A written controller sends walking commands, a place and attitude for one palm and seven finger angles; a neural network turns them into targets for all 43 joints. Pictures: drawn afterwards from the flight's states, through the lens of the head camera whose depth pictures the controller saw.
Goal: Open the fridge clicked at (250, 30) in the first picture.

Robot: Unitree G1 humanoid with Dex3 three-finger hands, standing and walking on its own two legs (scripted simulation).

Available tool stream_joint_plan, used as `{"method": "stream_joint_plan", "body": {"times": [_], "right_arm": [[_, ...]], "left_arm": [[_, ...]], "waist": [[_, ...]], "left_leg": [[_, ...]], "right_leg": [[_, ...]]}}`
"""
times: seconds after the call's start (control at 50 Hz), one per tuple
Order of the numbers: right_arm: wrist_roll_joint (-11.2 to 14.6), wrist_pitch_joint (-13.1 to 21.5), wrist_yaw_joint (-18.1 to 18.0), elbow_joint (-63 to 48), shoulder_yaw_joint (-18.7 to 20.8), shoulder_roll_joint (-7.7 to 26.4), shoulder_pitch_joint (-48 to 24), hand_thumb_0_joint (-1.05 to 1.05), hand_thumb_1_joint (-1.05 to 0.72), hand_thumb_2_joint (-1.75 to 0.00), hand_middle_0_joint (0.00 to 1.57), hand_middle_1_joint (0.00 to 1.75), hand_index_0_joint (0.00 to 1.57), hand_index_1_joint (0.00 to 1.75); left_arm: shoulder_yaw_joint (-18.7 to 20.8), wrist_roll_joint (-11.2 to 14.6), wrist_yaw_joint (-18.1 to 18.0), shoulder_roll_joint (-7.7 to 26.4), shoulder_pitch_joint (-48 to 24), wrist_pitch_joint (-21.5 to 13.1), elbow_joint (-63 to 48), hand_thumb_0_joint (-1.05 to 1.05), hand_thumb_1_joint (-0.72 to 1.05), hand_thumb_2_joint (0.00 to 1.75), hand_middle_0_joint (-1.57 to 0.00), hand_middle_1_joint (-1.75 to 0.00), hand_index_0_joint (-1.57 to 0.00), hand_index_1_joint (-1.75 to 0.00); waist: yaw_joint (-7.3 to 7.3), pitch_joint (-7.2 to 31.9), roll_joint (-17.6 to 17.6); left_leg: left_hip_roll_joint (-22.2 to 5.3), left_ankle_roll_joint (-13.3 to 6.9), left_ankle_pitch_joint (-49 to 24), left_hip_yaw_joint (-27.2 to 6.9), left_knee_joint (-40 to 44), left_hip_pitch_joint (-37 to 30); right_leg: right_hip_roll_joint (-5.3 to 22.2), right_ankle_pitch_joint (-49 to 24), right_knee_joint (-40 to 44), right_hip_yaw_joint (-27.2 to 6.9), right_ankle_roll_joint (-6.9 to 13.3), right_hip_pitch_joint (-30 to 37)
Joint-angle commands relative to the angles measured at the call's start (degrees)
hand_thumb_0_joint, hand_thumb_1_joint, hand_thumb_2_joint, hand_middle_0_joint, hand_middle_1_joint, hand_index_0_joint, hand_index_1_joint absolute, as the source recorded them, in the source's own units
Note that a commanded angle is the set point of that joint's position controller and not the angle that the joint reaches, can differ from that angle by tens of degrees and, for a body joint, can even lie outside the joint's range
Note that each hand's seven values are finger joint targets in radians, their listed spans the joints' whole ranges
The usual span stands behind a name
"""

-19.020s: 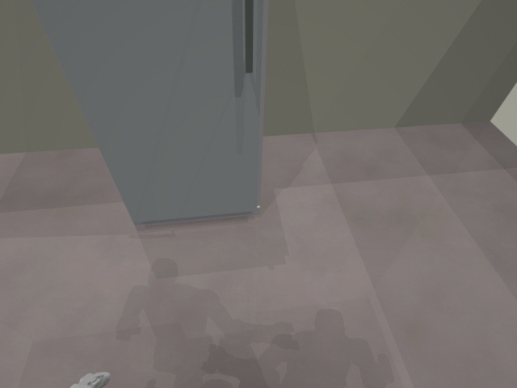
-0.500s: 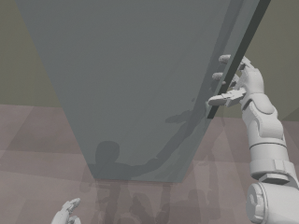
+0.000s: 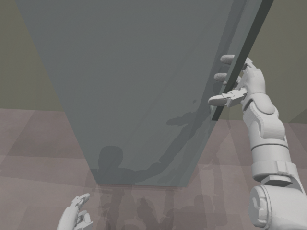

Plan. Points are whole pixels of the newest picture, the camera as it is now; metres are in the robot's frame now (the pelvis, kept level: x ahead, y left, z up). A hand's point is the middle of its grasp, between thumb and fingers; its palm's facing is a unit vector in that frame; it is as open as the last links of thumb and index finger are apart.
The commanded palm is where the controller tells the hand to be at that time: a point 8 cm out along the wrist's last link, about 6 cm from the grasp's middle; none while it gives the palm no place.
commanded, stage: slide the fingers in behind the handle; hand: right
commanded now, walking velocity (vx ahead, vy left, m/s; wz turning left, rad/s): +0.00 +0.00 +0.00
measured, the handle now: (238, 50) +0.48 -0.16 +0.26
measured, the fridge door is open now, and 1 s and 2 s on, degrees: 0 0 0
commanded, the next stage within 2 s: grip the handle and tug to test in 0.24 s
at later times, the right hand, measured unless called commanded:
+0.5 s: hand (226, 85) +0.42 -0.14 +0.20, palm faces -0.02 +1.00 +0.00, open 13.5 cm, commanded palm +0.39 -0.18 +0.20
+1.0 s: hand (227, 84) +0.42 -0.14 +0.20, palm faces -0.03 +1.00 +0.00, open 6.1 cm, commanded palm +0.39 -0.19 +0.20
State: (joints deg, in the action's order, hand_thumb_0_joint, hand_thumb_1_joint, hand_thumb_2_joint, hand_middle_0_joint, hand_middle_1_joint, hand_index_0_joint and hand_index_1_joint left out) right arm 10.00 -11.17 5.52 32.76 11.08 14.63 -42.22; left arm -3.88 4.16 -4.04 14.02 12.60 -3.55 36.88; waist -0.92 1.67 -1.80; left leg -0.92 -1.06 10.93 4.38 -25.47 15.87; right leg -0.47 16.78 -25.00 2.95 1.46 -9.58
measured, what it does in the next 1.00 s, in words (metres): stands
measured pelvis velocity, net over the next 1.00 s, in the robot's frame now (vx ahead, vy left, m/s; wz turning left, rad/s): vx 0.00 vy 0.00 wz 0.01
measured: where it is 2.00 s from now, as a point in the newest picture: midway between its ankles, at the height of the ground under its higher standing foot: outside the picture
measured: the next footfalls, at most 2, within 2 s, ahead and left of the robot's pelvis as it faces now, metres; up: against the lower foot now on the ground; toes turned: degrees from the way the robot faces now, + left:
none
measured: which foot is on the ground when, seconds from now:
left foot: down 0.00-1.00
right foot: down 0.00-1.00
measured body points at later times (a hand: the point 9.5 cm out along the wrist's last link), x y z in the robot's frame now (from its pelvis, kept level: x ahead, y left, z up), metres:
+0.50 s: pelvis +0.00 +0.00 +0.00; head +0.00 +0.01 +0.45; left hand +0.15 +0.24 -0.10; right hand +0.41 -0.19 +0.20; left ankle +0.03 +0.11 -0.74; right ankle -0.04 -0.10 -0.74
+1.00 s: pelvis +0.00 +0.00 +0.00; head +0.00 +0.01 +0.45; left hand +0.15 +0.24 -0.10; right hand +0.42 -0.19 +0.20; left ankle +0.03 +0.11 -0.74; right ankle -0.04 -0.10 -0.74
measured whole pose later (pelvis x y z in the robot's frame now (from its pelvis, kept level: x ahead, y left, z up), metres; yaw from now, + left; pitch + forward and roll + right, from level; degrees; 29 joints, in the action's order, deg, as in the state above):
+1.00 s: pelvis +0.00 +0.00 +0.00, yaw +0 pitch +1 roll +0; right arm 10.1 -12.4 6.4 28.3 11.1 14.6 -38.9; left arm -3.5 4.2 -3.4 14.6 13.8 -2.4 36.9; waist -0.5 1.8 -2.2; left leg -0.6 -1.0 10.7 4.1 -24.4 14.3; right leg -0.3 16.7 -24.0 3.2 1.5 -8.0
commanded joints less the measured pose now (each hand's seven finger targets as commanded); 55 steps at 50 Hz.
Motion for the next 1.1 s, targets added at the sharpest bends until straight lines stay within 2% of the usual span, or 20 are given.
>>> {"method": "stream_joint_plan", "body": {"times": [0.0,0.02,0.08,0.14,0.16,0.22,0.26,0.3,0.32,0.34,0.42,0.46,0.54,0.68,0.72,0.8,0.86,0.92,1.02,1.08], "right_arm": [[0.14,5.23,0.76,-12.63,3.81,12.15,-25.59,0.00,0.50,-0.30,0.30,1.20,0.30,1.20],[0.31,5.35,1.14,-13.69,3.13,11.13,-25.46,0.00,0.50,-0.30,0.30,1.20,0.30,1.20],[0.74,5.12,1.96,-14.03,3.45,11.64,-23.80,0.00,0.50,-0.30,0.30,1.20,0.30,1.20],[1.28,4.90,2.21,-17.25,2.90,10.16,-22.85,0.00,0.50,-0.30,0.30,1.20,0.30,1.20],[1.17,4.83,2.06,-17.58,4.19,11.89,-21.66,0.00,0.50,-0.30,0.30,1.20,0.30,1.20],[1.11,4.45,1.65,-20.25,1.57,9.15,-24.42,0.00,0.50,-0.30,0.30,1.20,0.30,1.20],[0.93,4.00,1.28,-19.94,1.59,9.90,-24.82,0.00,0.50,-0.30,0.30,1.20,0.30,1.20],[0.90,3.51,0.93,-19.98,1.35,9.54,-25.71,0.00,0.50,-0.30,0.30,1.20,0.30,1.20],[0.83,3.38,0.73,-19.64,0.96,9.11,-26.14,0.00,0.50,-0.30,0.30,1.20,0.30,1.20],[0.65,3.36,0.64,-19.91,0.02,8.20,-27.10,0.00,0.45,-0.32,0.30,1.21,0.30,1.21],[0.91,3.00,0.48,-17.49,0.66,8.20,-25.76,0.00,0.27,-0.40,0.32,1.23,0.32,1.23],[0.97,2.86,0.33,-15.45,3.91,11.37,-23.30,0.00,0.17,-0.44,0.33,1.25,0.33,1.25],[0.57,3.60,0.67,-17.51,0.52,8.12,-26.33,0.00,-0.01,-0.52,0.35,1.27,0.35,1.27],[0.56,4.09,0.92,-18.52,2.03,10.05,-25.40,0.00,-0.34,-0.66,0.39,1.32,0.39,1.32],[0.75,4.09,1.19,-18.77,0.59,8.00,-25.32,0.00,-0.43,-0.70,0.40,1.33,0.40,1.33],[0.76,4.07,1.09,-20.03,1.83,8.96,-23.74,0.00,-0.62,-0.78,0.42,1.36,0.42,1.36],[0.70,3.42,1.37,-18.22,2.40,10.13,-22.45,0.00,-0.76,-0.84,0.44,1.38,0.44,1.38],[0.79,2.72,1.54,-17.78,1.46,9.28,-25.14,0.00,-0.90,-0.90,0.45,1.40,0.45,1.40],[0.69,2.30,1.19,-16.90,3.16,10.74,-23.95,0.00,-0.90,-0.90,0.45,1.40,0.45,1.40],[0.78,2.46,1.24,-18.48,2.76,10.24,-23.26,0.00,-0.90,-0.90,0.45,1.40,0.45,1.40]], "left_arm": [[2.84,-0.29,-0.33,6.97,-2.65,-2.11,-7.72,0.00,0.90,0.90,-0.20,-0.30,-0.20,-0.30],[2.93,-0.19,-0.16,6.87,-2.81,-2.20,-8.01,0.00,0.90,0.90,-0.20,-0.30,-0.20,-0.30],[3.06,0.01,0.06,7.30,-2.66,-1.91,-8.26,0.00,0.90,0.90,-0.20,-0.30,-0.20,-0.30],[3.29,0.06,0.25,7.14,-3.33,-2.33,-8.84,0.00,0.90,0.90,-0.20,-0.30,-0.20,-0.30],[3.44,0.05,0.23,7.39,-3.40,-2.10,-8.76,0.00,0.90,0.90,-0.20,-0.30,-0.20,-0.30],[3.32,0.11,0.18,6.92,-3.78,-2.31,-8.61,0.00,0.90,0.90,-0.20,-0.30,-0.20,-0.30],[3.39,0.15,0.00,7.33,-3.82,-2.17,-8.15,0.00,0.90,0.90,-0.20,-0.30,-0.20,-0.30],[3.11,0.11,-0.14,6.95,-4.26,-2.33,-8.01,0.00,0.90,0.90,-0.20,-0.30,-0.20,-0.30],[3.04,0.11,-0.21,6.94,-4.21,-2.36,-7.82,0.00,0.90,0.90,-0.20,-0.30,-0.20,-0.30],[2.98,0.03,-0.21,6.90,-4.13,-2.45,-7.70,0.00,0.90,0.90,-0.20,-0.30,-0.20,-0.30],[2.91,-0.17,-0.28,6.96,-4.00,-2.44,-7.69,0.00,0.90,0.90,-0.20,-0.30,-0.20,-0.30],[3.04,-0.36,-0.30,7.26,-3.84,-2.12,-7.41,0.00,0.90,0.90,-0.20,-0.30,-0.20,-0.30],[2.72,-0.19,-0.05,6.72,-4.23,-2.25,-8.00,0.00,0.90,0.90,-0.20,-0.30,-0.20,-0.30],[2.84,-0.28,0.14,6.91,-4.27,-2.09,-8.26,0.00,0.90,0.90,-0.20,-0.30,-0.20,-0.30],[2.83,-0.22,0.08,6.65,-4.57,-2.18,-8.46,0.00,0.90,0.90,-0.20,-0.30,-0.20,-0.30],[2.98,-0.35,0.24,6.72,-4.58,-2.22,-8.60,0.00,0.90,0.90,-0.20,-0.30,-0.20,-0.30],[2.98,-0.26,0.17,7.09,-4.54,-1.73,-8.35,0.00,0.90,0.90,-0.20,-0.30,-0.20,-0.30],[2.81,-0.16,-0.07,7.00,-4.40,-1.60,-8.30,0.00,0.90,0.90,-0.20,-0.30,-0.20,-0.30],[3.05,-0.30,-0.13,7.07,-3.80,-1.37,-8.12,0.00,0.90,0.90,-0.20,-0.30,-0.20,-0.30],[2.95,-0.30,0.06,6.95,-4.43,-1.24,-8.77,0.00,0.90,0.90,-0.20,-0.30,-0.20,-0.30]], "waist": [[0.43,19.53,2.76],[0.52,19.72,1.31],[0.46,18.58,3.83],[0.72,19.09,2.37],[1.11,18.83,3.24],[0.20,17.44,1.03],[-0.03,16.33,2.85],[-0.02,15.88,0.61],[-0.19,15.57,1.46],[-0.37,15.87,-0.27],[-0.03,17.41,3.07],[0.81,17.06,4.90],[0.09,17.01,2.15],[0.58,18.51,2.02],[0.31,18.30,2.85],[1.00,19.29,2.61],[0.97,17.43,3.97],[0.23,16.15,2.35],[0.53,17.80,3.75],[1.03,18.42,2.26]], "left_leg": [[-0.32,-1.20,-18.52,-3.08,0.31,-13.34],[-0.35,-1.27,-19.26,-3.09,0.21,-13.08],[-0.23,-1.16,-19.66,-2.80,0.44,-13.40],[-0.13,-1.30,-19.84,-2.79,0.23,-13.19],[-0.09,-1.34,-19.44,-2.69,0.40,-13.33],[0.04,-1.23,-17.22,-2.63,0.95,-11.42],[0.18,-1.17,-15.19,-2.46,1.47,-10.79],[0.15,-1.23,-14.03,-2.60,1.67,-10.40],[0.23,-1.21,-13.16,-2.45,1.86,-10.04],[0.20,-1.41,-13.80,-2.45,1.62,-9.87],[0.26,-1.22,-14.38,-2.45,1.39,-11.11],[0.29,-1.18,-14.51,-2.52,1.58,-11.71],[0.08,-1.25,-15.26,-2.55,1.31,-11.19],[0.14,-1.37,-16.73,-2.71,1.15,-12.60],[0.22,-1.26,-17.69,-2.68,1.08,-12.53],[0.23,-1.35,-19.06,-2.56,0.80,-13.48],[0.29,-1.26,-18.41,-2.61,1.30,-13.19],[0.24,-1.22,-16.51,-2.73,1.75,-12.04],[0.33,-1.14,-17.95,-2.64,1.54,-12.88],[0.23,-1.23,-18.46,-2.66,1.22,-13.36]], "right_leg": [[0.93,-19.34,2.12,-2.40,0.38,1.30],[1.00,-20.05,2.08,-2.26,0.23,1.84],[1.28,-20.25,2.32,-2.26,0.35,1.06],[1.20,-20.87,2.17,-2.36,0.30,2.09],[1.40,-21.05,2.20,-2.41,0.31,2.16],[1.24,-19.37,2.47,-2.55,0.26,2.97],[1.43,-17.87,2.71,-2.74,0.38,2.67],[1.11,-16.77,2.99,-2.85,0.23,2.77],[1.09,-16.13,3.13,-3.02,0.22,2.68],[1.04,-17.03,3.06,-3.09,0.08,3.25],[0.97,-17.00,3.03,-3.12,0.19,2.67],[1.06,-17.11,3.10,-2.98,0.21,1.88],[0.89,-17.51,3.06,-2.87,0.05,2.35],[0.90,-18.76,2.85,-2.77,0.07,2.81],[0.89,-19.25,2.69,-2.56,0.25,3.08],[0.96,-21.14,2.71,-2.62,0.08,3.57],[0.99,-19.97,2.76,-2.40,0.29,2.50],[0.73,-17.73,3.21,-2.49,0.38,1.90],[0.82,-19.25,2.90,-2.38,0.37,2.17],[0.78,-20.10,2.95,-2.32,0.20,2.35]]}}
